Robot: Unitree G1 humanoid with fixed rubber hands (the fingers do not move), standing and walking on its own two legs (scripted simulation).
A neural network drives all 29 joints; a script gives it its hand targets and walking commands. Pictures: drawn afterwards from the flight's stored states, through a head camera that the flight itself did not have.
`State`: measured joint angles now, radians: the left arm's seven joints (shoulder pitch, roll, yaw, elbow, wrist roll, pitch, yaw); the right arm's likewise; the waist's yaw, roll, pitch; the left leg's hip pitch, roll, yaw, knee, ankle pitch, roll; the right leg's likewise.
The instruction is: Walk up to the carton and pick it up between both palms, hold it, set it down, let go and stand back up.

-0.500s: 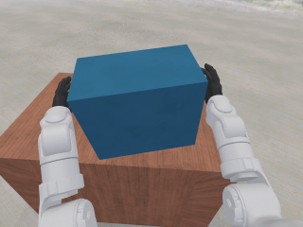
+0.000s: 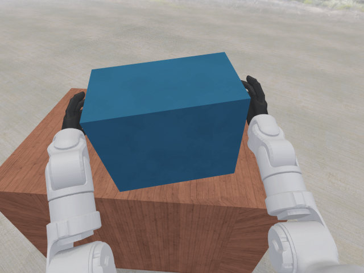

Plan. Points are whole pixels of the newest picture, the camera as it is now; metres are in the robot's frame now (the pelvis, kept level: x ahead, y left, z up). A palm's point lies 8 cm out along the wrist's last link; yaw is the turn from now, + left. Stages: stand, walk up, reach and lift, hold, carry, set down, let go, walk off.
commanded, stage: hold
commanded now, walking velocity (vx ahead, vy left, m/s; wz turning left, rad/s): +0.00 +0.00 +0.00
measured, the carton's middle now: (169, 125) +0.40 -0.01 +0.16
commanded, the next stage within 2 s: none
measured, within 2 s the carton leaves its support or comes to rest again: neither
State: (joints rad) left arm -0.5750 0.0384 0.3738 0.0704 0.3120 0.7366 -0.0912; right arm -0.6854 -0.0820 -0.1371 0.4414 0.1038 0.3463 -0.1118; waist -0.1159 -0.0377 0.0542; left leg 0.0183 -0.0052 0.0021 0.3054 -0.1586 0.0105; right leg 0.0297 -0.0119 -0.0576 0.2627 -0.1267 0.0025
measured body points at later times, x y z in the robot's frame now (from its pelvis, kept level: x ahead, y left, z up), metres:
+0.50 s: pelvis +0.00 +0.00 +0.00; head -0.04 +0.02 +0.45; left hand +0.38 +0.18 +0.19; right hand +0.37 -0.20 +0.21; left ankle +0.02 +0.11 -0.75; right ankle +0.02 -0.12 -0.75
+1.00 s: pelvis +0.00 +0.00 +0.00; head -0.05 +0.02 +0.45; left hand +0.37 +0.18 +0.20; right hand +0.37 -0.19 +0.22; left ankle +0.02 +0.11 -0.75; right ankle +0.02 -0.12 -0.75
